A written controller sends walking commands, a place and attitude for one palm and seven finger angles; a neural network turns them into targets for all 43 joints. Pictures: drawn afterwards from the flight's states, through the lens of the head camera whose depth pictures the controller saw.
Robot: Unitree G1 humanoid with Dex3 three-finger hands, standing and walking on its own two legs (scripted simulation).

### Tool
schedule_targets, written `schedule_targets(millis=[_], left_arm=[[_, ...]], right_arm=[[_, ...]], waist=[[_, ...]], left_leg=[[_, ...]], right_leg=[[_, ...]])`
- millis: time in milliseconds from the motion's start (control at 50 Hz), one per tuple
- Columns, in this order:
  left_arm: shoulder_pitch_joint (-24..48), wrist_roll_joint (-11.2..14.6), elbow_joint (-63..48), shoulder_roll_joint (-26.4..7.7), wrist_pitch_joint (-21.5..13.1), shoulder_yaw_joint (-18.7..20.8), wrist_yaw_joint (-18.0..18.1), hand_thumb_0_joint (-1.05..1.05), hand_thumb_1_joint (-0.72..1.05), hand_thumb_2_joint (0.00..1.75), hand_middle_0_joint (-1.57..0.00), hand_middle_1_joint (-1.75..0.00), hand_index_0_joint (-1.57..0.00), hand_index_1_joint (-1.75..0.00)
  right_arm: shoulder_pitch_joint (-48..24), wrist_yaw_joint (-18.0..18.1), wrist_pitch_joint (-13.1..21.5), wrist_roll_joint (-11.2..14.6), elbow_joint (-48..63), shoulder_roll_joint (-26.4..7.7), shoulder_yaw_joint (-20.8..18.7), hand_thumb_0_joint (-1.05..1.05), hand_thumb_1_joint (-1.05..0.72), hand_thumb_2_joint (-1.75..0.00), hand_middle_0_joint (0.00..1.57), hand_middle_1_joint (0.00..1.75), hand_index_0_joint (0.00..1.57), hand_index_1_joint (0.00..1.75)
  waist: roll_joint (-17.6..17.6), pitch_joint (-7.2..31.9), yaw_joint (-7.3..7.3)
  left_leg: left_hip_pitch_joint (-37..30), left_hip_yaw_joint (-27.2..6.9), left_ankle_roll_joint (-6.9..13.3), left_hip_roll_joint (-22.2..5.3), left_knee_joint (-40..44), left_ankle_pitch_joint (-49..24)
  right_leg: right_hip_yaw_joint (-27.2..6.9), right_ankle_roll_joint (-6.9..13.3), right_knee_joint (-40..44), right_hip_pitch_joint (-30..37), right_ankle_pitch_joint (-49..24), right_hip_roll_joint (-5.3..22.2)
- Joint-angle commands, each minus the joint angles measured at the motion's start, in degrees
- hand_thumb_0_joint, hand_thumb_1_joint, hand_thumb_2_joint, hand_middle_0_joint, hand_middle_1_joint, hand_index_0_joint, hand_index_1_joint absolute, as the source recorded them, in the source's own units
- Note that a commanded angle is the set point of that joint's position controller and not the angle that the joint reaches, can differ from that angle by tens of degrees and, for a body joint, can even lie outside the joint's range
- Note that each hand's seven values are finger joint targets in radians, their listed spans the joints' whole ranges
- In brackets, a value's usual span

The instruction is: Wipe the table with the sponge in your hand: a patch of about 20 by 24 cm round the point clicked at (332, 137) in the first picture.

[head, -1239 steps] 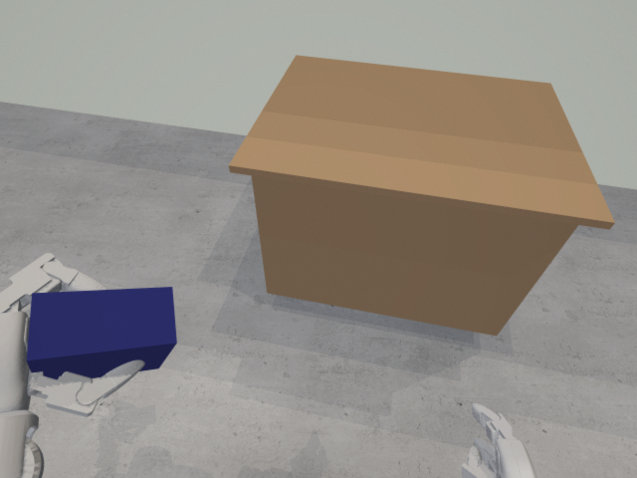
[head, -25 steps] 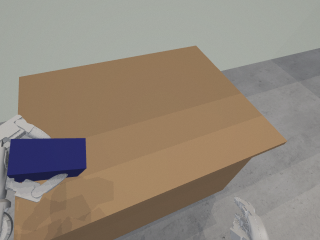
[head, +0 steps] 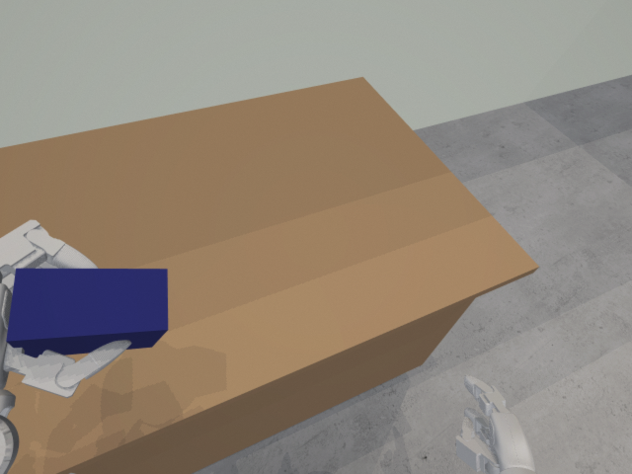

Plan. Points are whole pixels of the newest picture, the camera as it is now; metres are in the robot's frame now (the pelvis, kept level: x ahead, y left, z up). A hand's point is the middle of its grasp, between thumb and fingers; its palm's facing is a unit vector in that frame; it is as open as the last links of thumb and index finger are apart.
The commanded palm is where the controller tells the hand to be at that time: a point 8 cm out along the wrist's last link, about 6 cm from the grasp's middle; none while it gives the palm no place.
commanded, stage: shuffle to correct the standing spot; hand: left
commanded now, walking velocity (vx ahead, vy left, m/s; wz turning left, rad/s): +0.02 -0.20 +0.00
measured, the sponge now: (116, 313) +0.23 +0.21 +0.14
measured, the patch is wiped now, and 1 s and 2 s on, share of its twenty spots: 0.00 0.00 0.00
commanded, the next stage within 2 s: come to a stop and stand still in 0.44 s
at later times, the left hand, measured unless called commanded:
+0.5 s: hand (101, 320) +0.21 +0.21 +0.16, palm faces +0.30 -0.85 -0.43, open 9.7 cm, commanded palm +0.16 +0.25 +0.18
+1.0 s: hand (14, 328) +0.20 +0.28 +0.15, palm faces +0.36 -0.84 -0.42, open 9.7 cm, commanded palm +0.15 +0.31 +0.18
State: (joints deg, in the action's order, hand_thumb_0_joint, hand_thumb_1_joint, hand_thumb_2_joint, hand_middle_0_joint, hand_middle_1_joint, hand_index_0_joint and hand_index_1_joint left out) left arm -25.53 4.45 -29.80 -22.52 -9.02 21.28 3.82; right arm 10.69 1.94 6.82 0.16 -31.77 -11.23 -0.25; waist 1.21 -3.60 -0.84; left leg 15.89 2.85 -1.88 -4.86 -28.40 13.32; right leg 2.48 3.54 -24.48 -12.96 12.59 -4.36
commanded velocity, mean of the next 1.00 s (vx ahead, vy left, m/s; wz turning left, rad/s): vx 0.01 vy -0.10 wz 0.00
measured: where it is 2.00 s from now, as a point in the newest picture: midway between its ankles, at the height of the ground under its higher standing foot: outside the picture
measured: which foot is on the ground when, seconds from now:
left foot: down 0.00-1.00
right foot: down 0.00-1.00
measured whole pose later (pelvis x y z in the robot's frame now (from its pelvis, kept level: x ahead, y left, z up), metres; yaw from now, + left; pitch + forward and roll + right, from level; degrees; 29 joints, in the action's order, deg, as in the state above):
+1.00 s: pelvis -0.02 +0.03 +0.00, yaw +0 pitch -1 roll -1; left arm -23.5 2.3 -24.2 -23.0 -14.0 21.5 4.3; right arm 14.1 2.5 10.9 0.3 -34.7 -11.2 0.9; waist 2.2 -5.1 -2.2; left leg 14.0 2.2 0.8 -0.9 -25.7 11.0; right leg 1.1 1.2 -23.7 -12.0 11.0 -1.6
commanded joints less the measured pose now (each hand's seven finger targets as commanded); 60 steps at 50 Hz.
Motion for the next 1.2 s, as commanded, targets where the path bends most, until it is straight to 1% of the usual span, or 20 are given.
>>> schedule_targets(millis=[0,80,100,340,540,560,580,600,620,660,680,720,780,800,840,900,1020,1080,1140,1180], left_arm=[[2.7,1.2,-13.4,-10.9,-3.0,7.9,1.2,0.00,0.10,1.30,-1.20,-1.60,-1.20,-1.60],[2.0,1.6,-13.1,-10.3,-2.8,7.6,1.2,0.00,0.10,1.30,-1.20,-1.60,-1.20,-1.60],[1.8,1.6,-14.2,-11.5,-2.7,8.5,1.4,0.00,0.10,1.30,-1.20,-1.60,-1.20,-1.60],[0.0,1.8,-13.6,-11.3,-3.0,8.6,0.8,0.00,0.10,1.30,-1.20,-1.60,-1.20,-1.60],[0.6,1.8,-13.5,-11.5,-2.9,8.6,0.8,0.00,0.10,1.30,-1.20,-1.60,-1.20,-1.60],[52.3,-6.1,-17.9,-50.5,-8.3,38.0,-0.6,0.00,0.10,1.30,-1.20,-1.60,-1.20,-1.60],[25.4,-1.1,8.7,-18.9,-5.7,15.9,-3.1,0.00,0.10,1.30,-1.20,-1.60,-1.20,-1.60],[17.2,-0.1,3.5,-11.4,-4.6,9.8,-2.7,0.00,0.10,1.30,-1.20,-1.60,-1.20,-1.60],[15.2,-0.1,2.8,-10.9,-6.3,8.0,-3.0,0.00,0.10,1.30,-1.20,-1.60,-1.20,-1.60],[7.8,0.5,-3.6,-8.8,-6.9,4.9,-2.3,0.00,0.10,1.30,-1.20,-1.60,-1.20,-1.60],[5.1,0.5,-5.0,-8.9,-7.2,5.0,-1.7,0.00,0.10,1.30,-1.20,-1.60,-1.20,-1.60],[1.5,0.6,-5.8,-8.6,-7.4,5.2,-0.2,0.00,0.10,1.30,-1.20,-1.60,-1.20,-1.60],[3.2,0.4,-7.4,-12.8,-8.2,9.8,1.1,0.00,0.10,1.30,-1.20,-1.60,-1.20,-1.60],[5.0,0.0,-9.8,-14.7,-8.5,11.5,1.7,0.00,0.10,1.30,-1.20,-1.60,-1.20,-1.60],[7.3,0.0,-8.5,-12.2,-9.0,9.3,1.6,0.00,0.10,1.30,-1.20,-1.60,-1.20,-1.60],[10.1,-1.1,-9.7,-12.0,-9.5,8.7,2.0,0.00,0.10,1.30,-1.20,-1.60,-1.20,-1.60],[7.4,-1.9,-8.2,-6.8,-8.8,3.8,1.7,0.00,0.10,1.30,-1.20,-1.60,-1.20,-1.60],[6.4,-2.4,-8.8,-8.0,-8.5,5.0,1.9,0.00,0.10,1.30,-1.20,-1.60,-1.20,-1.60],[6.3,-2.4,-10.4,-8.6,-8.6,5.7,1.7,0.00,0.10,1.30,-1.20,-1.60,-1.20,-1.60],[5.9,-2.2,-10.3,-9.0,-8.5,6.4,1.8,0.00,0.10,1.30,-1.20,-1.60,-1.20,-1.60]], right_arm=[[-3.9,1.0,2.6,0.6,9.0,-7.5,-3.2,0.00,-0.90,-0.90,0.20,0.30,0.20,0.30],[-2.9,1.1,2.2,0.6,8.9,-7.7,-3.7,0.00,-0.90,-0.90,0.20,0.30,0.20,0.30],[-3.6,1.2,2.2,0.7,8.8,-7.7,-3.5,0.00,-0.90,-0.90,0.20,0.30,0.20,0.30],[-2.8,1.4,1.6,0.4,8.5,-8.1,-3.7,0.00,-0.90,-0.90,0.20,0.30,0.20,0.30],[-3.2,1.2,1.5,0.4,8.5,-7.7,-3.2,0.00,-0.90,-0.90,0.20,0.30,0.20,0.30],[10.6,1.5,6.4,-1.6,0.5,-8.6,-5.8,0.00,-0.90,-0.90,0.20,0.30,0.20,0.30],[1.2,1.6,6.2,-1.0,4.4,-5.7,-4.8,0.00,-0.90,-0.90,0.20,0.30,0.20,0.30],[-0.4,0.5,5.9,0.9,8.0,-8.3,-5.2,0.00,-0.90,-0.90,0.20,0.30,0.20,0.30],[3.0,0.2,5.6,0.7,7.3,-8.1,-4.7,0.00,-0.90,-0.90,0.20,0.30,0.20,0.30],[0.6,-1.2,5.4,1.3,8.8,-8.0,-4.1,0.00,-0.90,-0.90,0.20,0.30,0.20,0.30],[-0.1,-1.6,5.4,1.4,9.0,-7.6,-3.6,0.00,-0.90,-0.90,0.20,0.30,0.20,0.30],[-1.7,-1.6,5.4,1.5,8.3,-7.0,-2.5,0.00,-0.90,-0.90,0.20,0.30,0.20,0.30],[-2.6,-0.2,5.8,0.9,7.9,-6.7,-1.8,0.00,-0.90,-0.90,0.20,0.30,0.20,0.30],[-4.0,0.2,5.8,0.9,7.3,-6.9,-1.4,0.00,-0.90,-0.90,0.20,0.30,0.20,0.30],[-3.4,0.9,6.4,0.6,7.6,-6.8,-1.3,0.00,-0.90,-0.90,0.20,0.30,0.20,0.30],[-4.1,1.2,7.5,0.7,7.2,-6.8,-1.0,0.00,-0.90,-0.90,0.20,0.30,0.20,0.30],[-2.4,0.2,8.4,0.2,6.3,-7.0,-1.0,0.00,-0.90,-0.90,0.20,0.30,0.20,0.30],[-2.0,-0.2,7.9,0.2,6.5,-7.2,-1.4,0.00,-0.90,-0.90,0.20,0.30,0.20,0.30],[-2.3,-0.2,7.2,0.1,6.9,-6.8,-1.2,0.00,-0.90,-0.90,0.20,0.30,0.20,0.30],[-1.9,-0.1,6.8,0.0,7.0,-6.9,-1.3,0.00,-0.90,-0.90,0.20,0.30,0.20,0.30]], waist=[[-3.7,10.8,0.58],[-1.1,11.5,0.91],[-2.7,11.5,1.00],[-3.2,10.8,1.04],[-3.2,9.3,0.89],[5.0,3.7,-0.43],[2.0,9.4,-0.86],[-10.2,12.2,-1.03],[-9.2,14.1,-1.00],[-1.7,11.0,-2.22],[2.9,10.2,-2.52],[5.5,8.4,-2.02],[5.3,5.6,-1.36],[0.2,4.9,-1.23],[-3.7,4.8,-1.01],[-8.5,5.8,-1.13],[-5.7,9.7,-0.92],[-5.0,9.5,-0.85],[-7.4,10.0,-0.65],[-5.6,10.7,-0.62]], left_leg=[[-7.0,-3.0,2.9,-2.7,1.1,-6.3],[-5.2,-2.5,2.9,-1.3,-2.3,-4.2],[-6.2,-2.4,2.8,-1.2,-2.2,-5.2],[-4.6,-3.5,3.4,-3.3,-1.5,-9.2],[-3.3,-4.2,3.6,-3.0,-0.1,-3.0],[-0.6,8.5,2.4,0.2,-1.7,-1.5],[-0.3,3.0,2.9,4.6,-1.7,-6.1],[-6.7,1.8,2.7,2.7,-2.0,-9.2],[-5.1,2.4,3.4,0.7,-3.8,-8.2],[-1.2,1.9,3.8,1.9,-3.5,-3.3],[-0.2,1.6,3.7,3.1,-3.5,-0.9],[-3.2,0.0,3.7,3.2,-1.3,1.2],[-5.3,-2.2,3.6,2.9,1.1,3.4],[-7.5,-2.9,3.5,2.3,3.1,2.3],[-6.2,-4.4,3.7,1.5,6.0,3.4],[-5.7,-6.0,4.1,-0.3,9.7,3.8],[-4.7,-7.4,4.0,-1.7,10.3,-3.3],[-3.3,-7.8,3.5,-2.1,10.0,-5.5],[-4.3,-7.8,2.7,-2.2,10.1,-9.2],[-5.1,-7.8,2.3,-2.3,9.1,-12.3]], right_leg=[[-7.3,-1.7,4.1,-0.9,-12.2,7.1],[-8.9,-1.2,4.4,-0.3,-12.8,8.9],[-8.8,-0.7,4.1,-1.1,-13.5,8.9],[-6.9,-3.1,2.3,0.8,-15.7,7.7],[-7.5,-3.5,4.0,-0.4,-9.2,7.7],[-5.5,-12.0,8.4,-2.3,-16.1,4.8],[-11.4,-5.0,3.5,1.8,-22.2,9.5],[-13.5,-3.3,-0.5,2.3,-26.0,10.6],[-11.5,-5.2,-1.5,3.4,-23.3,10.6],[-11.1,-8.2,0.9,5.1,-18.9,10.9],[-11.7,-8.3,3.9,5.2,-14.2,11.2],[-11.0,-6.6,8.0,0.5,-2.8,11.1],[-11.6,-4.0,12.0,-5.1,10.9,10.8],[-11.3,-2.8,11.5,-6.9,10.4,10.3],[-9.8,-2.5,9.9,-5.0,10.1,8.8],[-8.0,-2.4,6.8,-1.2,3.8,7.3],[-3.9,-3.2,3.0,4.8,-5.2,6.5],[-3.8,-3.1,2.2,5.8,-6.8,6.8],[-3.1,-3.1,1.7,5.6,-7.9,6.5],[-3.0,-3.0,1.7,5.8,-9.1,6.8]])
